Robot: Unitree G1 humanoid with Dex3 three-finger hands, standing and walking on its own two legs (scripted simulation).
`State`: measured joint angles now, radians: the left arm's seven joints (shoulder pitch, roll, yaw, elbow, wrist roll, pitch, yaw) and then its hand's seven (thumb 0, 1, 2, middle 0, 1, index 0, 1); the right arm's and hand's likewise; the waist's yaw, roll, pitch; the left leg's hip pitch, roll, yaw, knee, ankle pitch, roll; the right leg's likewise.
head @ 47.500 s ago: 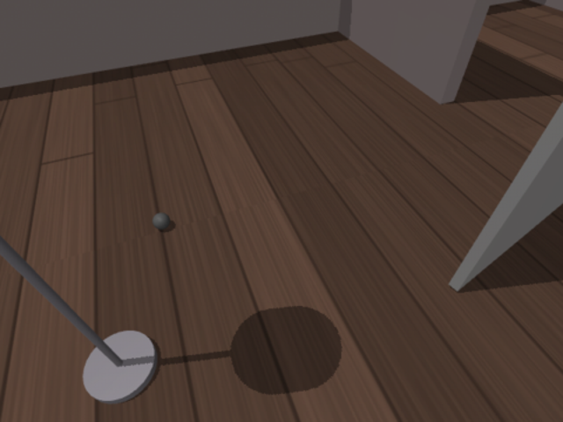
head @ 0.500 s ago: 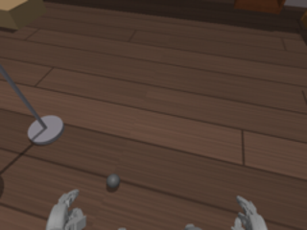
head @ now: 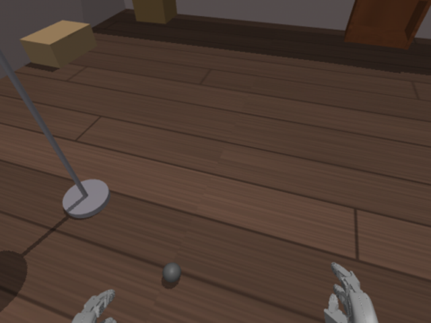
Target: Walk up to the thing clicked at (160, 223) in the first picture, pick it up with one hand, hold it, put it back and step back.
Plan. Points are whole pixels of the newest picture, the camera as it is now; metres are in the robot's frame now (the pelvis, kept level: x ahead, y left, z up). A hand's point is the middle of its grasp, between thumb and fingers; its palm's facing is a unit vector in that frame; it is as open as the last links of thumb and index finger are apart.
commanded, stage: home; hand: left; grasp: from above
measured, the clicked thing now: (171, 272) +0.52 +0.20 -0.67
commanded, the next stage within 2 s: stand in 1.68 s
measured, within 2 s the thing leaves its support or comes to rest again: neither
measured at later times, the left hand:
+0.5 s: hand out of the picture +0.16 +0.17 -0.04, palm faces +0.05 -0.98 -0.21, open 7.4 cm
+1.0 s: hand out of the picture +0.17 +0.17 -0.04, palm faces +0.05 -0.98 -0.21, open 7.4 cm
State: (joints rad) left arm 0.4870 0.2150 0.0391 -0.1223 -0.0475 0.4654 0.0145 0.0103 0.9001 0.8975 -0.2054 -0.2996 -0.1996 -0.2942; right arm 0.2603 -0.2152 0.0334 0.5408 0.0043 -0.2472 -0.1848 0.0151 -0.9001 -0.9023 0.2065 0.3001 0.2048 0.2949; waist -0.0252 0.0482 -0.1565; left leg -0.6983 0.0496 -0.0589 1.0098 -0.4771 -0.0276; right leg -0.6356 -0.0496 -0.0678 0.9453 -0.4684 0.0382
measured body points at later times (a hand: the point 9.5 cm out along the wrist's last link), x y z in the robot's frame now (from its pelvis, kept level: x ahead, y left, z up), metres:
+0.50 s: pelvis +0.00 +0.00 +0.00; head +0.01 -0.01 +0.45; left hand +0.16 +0.23 -0.03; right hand +0.15 -0.25 -0.07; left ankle +0.02 +0.13 -0.68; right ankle +0.00 -0.15 -0.68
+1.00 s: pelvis +0.00 -0.01 +0.00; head +0.02 -0.01 +0.45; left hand +0.16 +0.23 -0.03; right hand +0.16 -0.25 -0.07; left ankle +0.02 +0.13 -0.68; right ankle +0.00 -0.15 -0.68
